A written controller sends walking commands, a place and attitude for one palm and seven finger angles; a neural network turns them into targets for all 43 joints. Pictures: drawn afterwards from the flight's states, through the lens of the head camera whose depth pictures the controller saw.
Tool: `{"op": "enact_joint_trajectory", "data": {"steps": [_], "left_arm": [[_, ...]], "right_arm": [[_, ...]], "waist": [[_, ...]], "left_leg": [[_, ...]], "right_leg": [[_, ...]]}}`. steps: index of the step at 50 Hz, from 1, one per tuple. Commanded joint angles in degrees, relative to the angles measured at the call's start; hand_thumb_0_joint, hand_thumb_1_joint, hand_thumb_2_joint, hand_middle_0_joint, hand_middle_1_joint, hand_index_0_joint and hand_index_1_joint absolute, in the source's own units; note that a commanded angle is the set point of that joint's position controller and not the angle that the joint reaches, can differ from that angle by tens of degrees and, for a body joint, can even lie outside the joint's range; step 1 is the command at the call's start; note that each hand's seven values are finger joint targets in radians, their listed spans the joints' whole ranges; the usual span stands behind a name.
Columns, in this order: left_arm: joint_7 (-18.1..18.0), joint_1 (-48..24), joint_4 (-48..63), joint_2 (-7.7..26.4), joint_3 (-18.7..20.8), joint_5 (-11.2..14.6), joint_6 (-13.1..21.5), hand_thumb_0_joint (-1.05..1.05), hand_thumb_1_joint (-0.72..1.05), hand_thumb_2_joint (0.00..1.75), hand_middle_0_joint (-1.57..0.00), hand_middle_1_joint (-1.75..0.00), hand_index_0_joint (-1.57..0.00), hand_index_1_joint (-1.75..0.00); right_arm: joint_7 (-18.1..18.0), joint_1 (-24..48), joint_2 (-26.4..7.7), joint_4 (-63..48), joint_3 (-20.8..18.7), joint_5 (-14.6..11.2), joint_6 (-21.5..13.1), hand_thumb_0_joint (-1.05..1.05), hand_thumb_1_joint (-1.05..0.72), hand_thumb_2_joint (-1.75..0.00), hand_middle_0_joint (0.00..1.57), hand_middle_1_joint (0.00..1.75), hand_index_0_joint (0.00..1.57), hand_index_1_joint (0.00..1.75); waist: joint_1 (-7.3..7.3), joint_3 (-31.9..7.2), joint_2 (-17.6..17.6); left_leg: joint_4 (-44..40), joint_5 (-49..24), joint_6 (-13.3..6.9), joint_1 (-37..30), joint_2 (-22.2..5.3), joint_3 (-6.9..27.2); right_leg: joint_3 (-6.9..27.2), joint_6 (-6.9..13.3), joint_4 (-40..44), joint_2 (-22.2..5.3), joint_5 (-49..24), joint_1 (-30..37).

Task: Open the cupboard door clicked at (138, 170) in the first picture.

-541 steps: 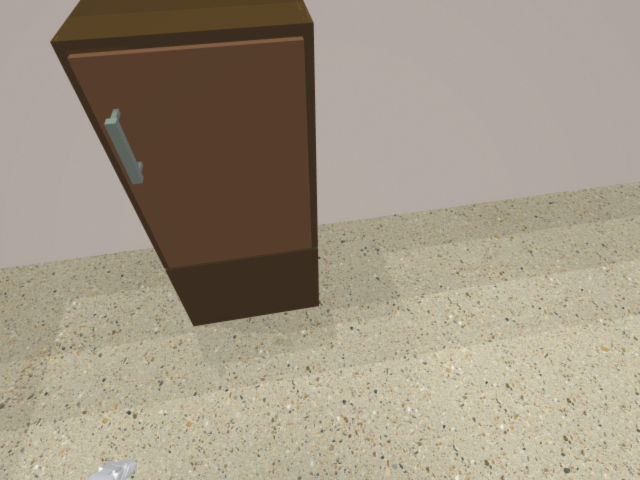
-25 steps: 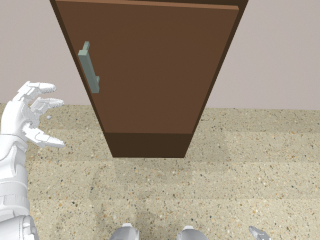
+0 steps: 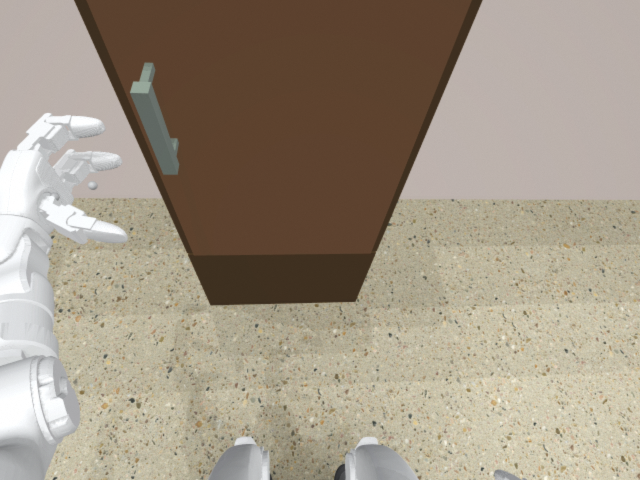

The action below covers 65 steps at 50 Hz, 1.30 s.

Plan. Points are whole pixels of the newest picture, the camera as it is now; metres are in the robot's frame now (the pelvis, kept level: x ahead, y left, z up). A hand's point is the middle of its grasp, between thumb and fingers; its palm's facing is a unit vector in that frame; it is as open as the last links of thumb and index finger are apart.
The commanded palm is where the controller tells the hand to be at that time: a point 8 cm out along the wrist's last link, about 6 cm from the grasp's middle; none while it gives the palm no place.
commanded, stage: move the hooked fingers beside the handle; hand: left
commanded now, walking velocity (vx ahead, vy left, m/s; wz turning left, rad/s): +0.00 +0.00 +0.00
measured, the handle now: (160, 122) +0.55 +0.21 +0.08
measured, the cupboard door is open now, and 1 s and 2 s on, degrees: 0 0 0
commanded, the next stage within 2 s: slide the fingers in behind the handle in 1.26 s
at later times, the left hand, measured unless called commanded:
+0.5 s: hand (102, 144) +0.51 +0.27 +0.08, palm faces +0.01 -1.00 +0.01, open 14.0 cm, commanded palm +0.48 +0.32 +0.07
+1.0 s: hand (102, 156) +0.49 +0.27 +0.08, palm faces +0.01 -1.00 +0.01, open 14.0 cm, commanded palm +0.47 +0.31 +0.07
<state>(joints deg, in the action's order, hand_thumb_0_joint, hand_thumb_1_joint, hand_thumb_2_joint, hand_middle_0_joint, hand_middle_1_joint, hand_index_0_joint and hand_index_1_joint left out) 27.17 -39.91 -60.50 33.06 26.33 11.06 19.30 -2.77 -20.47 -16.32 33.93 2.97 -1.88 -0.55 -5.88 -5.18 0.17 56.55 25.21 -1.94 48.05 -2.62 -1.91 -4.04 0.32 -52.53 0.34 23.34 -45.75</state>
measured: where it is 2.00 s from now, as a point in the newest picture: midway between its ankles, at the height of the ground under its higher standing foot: outside the picture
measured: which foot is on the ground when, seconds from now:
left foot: down 0.00-1.00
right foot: down 0.00-1.00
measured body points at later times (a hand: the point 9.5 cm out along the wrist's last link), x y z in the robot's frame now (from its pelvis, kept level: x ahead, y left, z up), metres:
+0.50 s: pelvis +0.00 +0.01 -0.01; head +0.14 +0.04 +0.42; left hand +0.50 +0.32 +0.08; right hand -0.01 -0.27 -0.10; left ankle +0.02 +0.10 -0.68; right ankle +0.02 -0.12 -0.68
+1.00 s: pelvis +0.01 +0.01 -0.01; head +0.13 +0.05 +0.43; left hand +0.48 +0.32 +0.08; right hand +0.03 -0.26 -0.10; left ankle +0.02 +0.10 -0.68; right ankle +0.02 -0.12 -0.68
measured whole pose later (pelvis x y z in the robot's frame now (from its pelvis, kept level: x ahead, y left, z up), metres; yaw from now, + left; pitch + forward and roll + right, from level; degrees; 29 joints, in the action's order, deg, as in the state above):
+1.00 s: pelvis +0.01 +0.01 -0.01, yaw -1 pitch +20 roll -4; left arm 25.0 -47.3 -66.3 37.3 28.0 7.6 19.0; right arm -1.3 -22.3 -16.0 32.6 3.6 -0.5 5.2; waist -9.0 -6.0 0.6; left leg 58.6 26.6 -2.8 52.4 -3.3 -2.1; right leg -3.6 -0.6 -52.5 1.1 23.3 -49.4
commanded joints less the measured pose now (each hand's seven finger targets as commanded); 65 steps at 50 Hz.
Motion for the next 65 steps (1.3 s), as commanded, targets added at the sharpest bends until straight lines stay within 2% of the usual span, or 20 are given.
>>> {"op": "enact_joint_trajectory", "data": {"steps": [1,10,13,17,20,22,25,29,30,33,36,40,41,44,47,51,54,57,62,65], "left_arm": [[-0.74,-25.11,9.54,19.12,2.88,0.04,4.0,0.0,-0.5,0.3,-0.3,-1.2,-0.3,-1.2],[-0.48,-31.02,3.97,24.97,4.9,-1.46,4.24,0.0,-0.5,0.3,-0.3,-1.2,-0.3,-1.2],[-0.26,-33.36,4.04,23.4,2.42,-2.38,3.63,0.0,-0.5,0.3,-0.3,-1.2,-0.3,-1.2],[-0.61,-35.23,5.6,25.47,4.39,-2.08,4.48,0.0,-0.5,0.3,-0.3,-1.2,-0.3,-1.2],[-0.59,-35.57,1.59,27.15,5.47,-2.11,3.65,0.0,-0.5,0.3,-0.3,-1.2,-0.3,-1.2],[-0.62,-34.0,-0.64,26.56,4.38,-3.1,2.44,0.0,-0.5,0.3,-0.3,-1.2,-0.3,-1.2],[-0.59,-30.65,1.01,29.21,6.38,-3.82,2.39,0.0,-0.5,0.3,-0.3,-1.2,-0.3,-1.2],[-0.12,-31.91,5.26,26.67,5.54,-2.32,3.88,0.0,-0.5,0.3,-0.3,-1.2,-0.3,-1.2],[-0.15,-31.77,6.81,28.21,7.11,-2.04,4.37,0.0,-0.5,0.3,-0.3,-1.2,-0.3,-1.2],[-0.32,-32.45,6.44,25.35,5.57,-1.49,4.58,0.0,-0.5,0.3,-0.3,-1.2,-0.3,-1.2],[-0.87,-33.92,8.18,22.34,2.87,-2.05,4.56,0.0,-0.5,0.3,-0.3,-1.2,-0.3,-1.2],[-2.03,-31.6,8.17,22.97,4.09,-2.18,4.02,0.0,-0.5,0.3,-0.3,-1.2,-0.3,-1.2],[-1.87,-31.22,8.59,19.68,1.71,-1.83,3.84,0.0,-0.5,0.3,-0.3,-1.2,-0.3,-1.2],[-2.24,-27.79,7.18,20.7,3.64,-1.24,3.55,0.0,-0.5,0.3,-0.3,-1.2,-0.3,-1.2],[-2.65,-27.94,4.07,22.12,3.88,-1.94,2.93,0.0,-0.5,0.3,-0.3,-1.2,-0.3,-1.2],[-3.21,-31.69,7.83,22.29,3.21,-2.63,5.03,0.0,-0.5,0.3,-0.3,-1.2,-0.3,-1.2],[-2.73,-32.79,8.64,22.11,3.67,-1.56,6.93,0.0,-0.5,0.3,-0.3,-1.2,-0.3,-1.2],[-1.72,-32.77,3.71,21.34,2.6,-1.43,5.66,0.0,-0.5,0.3,-0.3,-1.2,-0.3,-1.2],[-0.74,-35.11,0.88,24.05,1.86,-3.0,3.44,0.0,-0.5,0.3,-0.3,-1.2,-0.3,-1.2],[-0.67,-36.48,4.03,26.77,3.89,-2.8,4.91,0.0,-0.5,0.3,-0.3,-1.2,-0.3,-1.2]], "right_arm": [[-0.87,-7.14,-10.76,-3.61,-4.42,0.63,-1.03,0.0,-0.9,-0.9,0.2,0.3,0.2,0.3],[-0.99,-9.38,-11.64,-2.49,-3.93,0.99,0.68,0.0,-0.9,-0.9,0.2,0.3,0.2,0.3],[-0.78,-10.04,-11.52,-2.34,-3.84,1.16,1.07,0.0,-0.9,-0.9,0.2,0.3,0.2,0.3],[-0.6,-11.37,-11.94,-2.11,-4.01,1.65,1.77,0.0,-0.9,-0.9,0.2,0.3,0.2,0.3],[-0.57,-12.07,-12.28,-1.58,-3.79,1.66,2.38,0.0,-0.9,-0.9,0.2,0.3,0.2,0.3],[-0.5,-12.29,-12.14,-2.15,-3.59,1.53,2.86,0.0,-0.9,-0.9,0.2,0.3,0.2,0.3],[-0.33,-12.95,-12.38,-2.97,-3.75,1.93,3.47,0.0,-0.9,-0.9,0.2,0.3,0.2,0.3],[0.15,-12.87,-12.04,-3.41,-3.98,2.02,4.05,0.0,-0.9,-0.9,0.2,0.3,0.2,0.3],[0.18,-12.92,-12.28,-3.36,-4.28,2.09,4.14,0.0,-0.9,-0.9,0.2,0.3,0.2,0.3],[0.32,-12.58,-11.91,-2.9,-4.22,1.93,4.32,0.0,-0.9,-0.9,0.2,0.3,0.2,0.3],[0.38,-12.64,-11.6,-2.31,-4.32,1.94,4.54,0.0,-0.9,-0.9,0.2,0.3,0.2,0.3],[0.37,-12.85,-11.69,-2.21,-4.47,2.13,4.83,0.0,-0.9,-0.9,0.2,0.3,0.2,0.3],[0.53,-12.39,-11.22,-2.38,-4.41,2.0,4.77,0.0,-0.9,-0.9,0.2,0.3,0.2,0.3],[0.68,-12.23,-11.28,-2.84,-4.36,2.05,4.86,0.0,-0.9,-0.9,0.2,0.3,0.2,0.3],[0.55,-11.36,-11.32,-3.34,-4.03,1.75,4.98,0.0,-0.9,-0.9,0.2,0.3,0.2,0.3],[0.46,-10.73,-11.13,-3.77,-3.97,1.81,4.74,0.0,-0.9,-0.9,0.2,0.3,0.2,0.3],[0.32,-10.4,-11.28,-3.4,-4.1,1.9,4.34,0.0,-0.9,-0.9,0.2,0.3,0.2,0.3],[0.01,-10.05,-11.45,-2.63,-3.83,1.49,4.2,0.0,-0.9,-0.9,0.2,0.3,0.2,0.3],[-0.62,-10.31,-11.76,-2.45,-3.16,1.44,3.92,0.0,-0.9,-0.9,0.2,0.3,0.2,0.3],[-0.67,-10.77,-11.9,-2.54,-3.3,1.74,3.63,0.0,-0.9,-0.9,0.2,0.3,0.2,0.3]], "waist": [[-0.7,-22.62,7.22],[-2.47,-24.07,7.18],[-3.3,-24.24,9.66],[-3.23,-28.52,12.08],[-4.07,-26.09,9.39],[-3.98,-24.01,8.83],[-2.6,-27.48,10.05],[-2.94,-28.46,11.41],[-2.41,-30.55,12.04],[-3.25,-28.27,11.58],[-3.57,-27.92,15.02],[-2.82,-28.95,13.19],[-3.12,-28.86,14.12],[-2.2,-27.37,11.54],[-2.84,-22.89,7.03],[-2.86,-24.3,11.01],[-3.33,-26.05,10.75],[-4.21,-23.36,7.73],[-4.67,-22.24,9.94],[-4.01,-27.6,11.9]], "left_leg": [[-7.02,-17.36,0.43,-16.19,0.94,4.23],[-5.16,-17.25,-0.01,-13.2,0.72,4.35],[-4.91,-17.91,0.16,-14.47,0.6,4.66],[-4.07,-22.4,0.61,-18.4,0.18,5.5],[-3.59,-21.16,0.25,-15.41,0.08,5.22],[-3.97,-19.71,0.04,-13.16,0.33,4.91],[-3.59,-24.2,0.26,-15.4,0.12,4.83],[-3.24,-26.69,0.58,-18.57,-0.25,5.16],[-3.29,-27.87,0.79,-19.96,-0.39,5.37],[-3.5,-26.48,0.86,-20.14,-0.43,5.57],[-3.93,-28.62,1.53,-24.18,-0.75,6.53],[-4.21,-31.03,1.74,-25.29,-0.93,6.99],[-4.1,-32.03,1.89,-25.83,-0.87,6.74],[-4.23,-31.41,1.55,-23.51,-0.63,6.23],[-4.87,-24.56,0.72,-16.79,-0.1,5.18],[-4.77,-24.92,1.12,-19.53,-0.08,5.52],[-4.18,-23.97,1.04,-20.41,-0.1,5.67],[-4.26,-19.08,0.55,-16.42,0.1,5.4],[-3.71,-15.72,0.06,-12.77,0.51,5.11],[-2.68,-19.11,0.29,-15.29,0.37,5.31]], "right_leg": [[2.16,1.01,5.09,2.22,-13.02,6.53],[2.7,0.7,4.33,2.48,-13.48,5.83],[2.31,0.69,4.19,2.49,-12.94,3.46],[1.79,0.85,3.46,2.76,-14.43,2.08],[1.95,0.61,3.81,2.93,-14.42,2.13],[1.95,0.54,4.08,2.88,-13.75,2.45],[1.82,0.77,3.24,2.97,-16.79,3.44],[1.26,0.94,2.96,3.41,-17.24,1.93],[1.31,0.84,3.05,3.49,-17.65,2.43],[0.91,0.77,3.51,3.63,-15.93,0.7],[0.39,0.94,3.71,3.63,-14.5,-2.51],[0.11,1.01,3.81,3.62,-15.22,-1.58],[0.12,0.95,3.96,3.55,-15.77,-1.72],[0.15,1.1,3.89,3.67,-16.73,0.33],[0.56,0.77,4.17,3.4,-16.14,2.72],[0.8,1.0,3.74,3.33,-15.4,1.17],[1.08,1.22,3.64,3.45,-14.89,1.47],[1.35,0.81,4.28,3.31,-12.62,1.31],[2.05,0.82,4.18,2.85,-11.01,0.61],[2.15,0.92,3.15,2.99,-13.02,1.36]]}}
